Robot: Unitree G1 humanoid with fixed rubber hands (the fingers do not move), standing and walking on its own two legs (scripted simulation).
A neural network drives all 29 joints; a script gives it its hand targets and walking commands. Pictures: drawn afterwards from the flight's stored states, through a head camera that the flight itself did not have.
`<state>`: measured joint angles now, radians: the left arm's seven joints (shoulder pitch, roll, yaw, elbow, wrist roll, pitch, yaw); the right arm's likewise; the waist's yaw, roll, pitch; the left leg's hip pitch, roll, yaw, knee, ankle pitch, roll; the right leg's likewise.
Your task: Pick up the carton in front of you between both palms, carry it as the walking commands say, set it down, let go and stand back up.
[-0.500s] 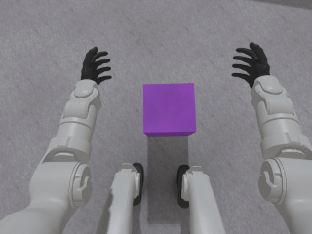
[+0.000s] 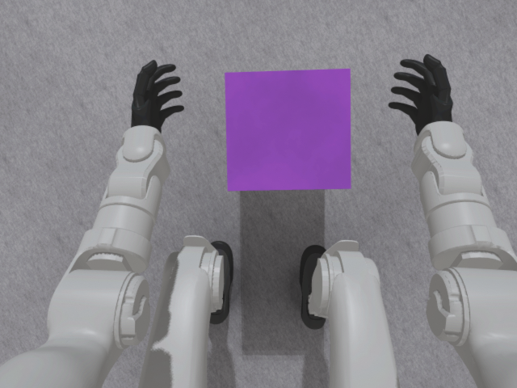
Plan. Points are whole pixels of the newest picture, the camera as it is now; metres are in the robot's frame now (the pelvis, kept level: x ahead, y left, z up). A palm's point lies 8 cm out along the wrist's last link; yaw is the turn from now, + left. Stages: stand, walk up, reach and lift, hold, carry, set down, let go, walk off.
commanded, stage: reach and lift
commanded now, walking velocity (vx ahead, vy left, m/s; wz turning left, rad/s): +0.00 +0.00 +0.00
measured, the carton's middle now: (284, 140) +0.47 -0.03 -0.38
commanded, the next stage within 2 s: none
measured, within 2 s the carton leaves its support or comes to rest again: leaves its support in 1.30 s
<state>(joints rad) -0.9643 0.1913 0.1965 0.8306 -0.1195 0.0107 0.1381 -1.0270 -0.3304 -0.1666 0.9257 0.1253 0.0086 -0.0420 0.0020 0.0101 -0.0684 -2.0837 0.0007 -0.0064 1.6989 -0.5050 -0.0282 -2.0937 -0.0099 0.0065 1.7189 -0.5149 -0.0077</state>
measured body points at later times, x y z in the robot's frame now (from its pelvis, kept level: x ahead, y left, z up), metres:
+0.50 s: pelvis -0.04 +0.01 -0.13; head +0.33 -0.02 +0.12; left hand +0.50 +0.17 -0.31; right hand +0.49 -0.21 -0.33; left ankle +0.09 +0.13 -0.47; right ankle +0.08 -0.12 -0.47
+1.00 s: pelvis -0.04 +0.01 -0.12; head +0.33 -0.02 +0.14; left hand +0.50 +0.13 -0.31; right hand +0.49 -0.18 -0.31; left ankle +0.09 +0.13 -0.47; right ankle +0.08 -0.12 -0.47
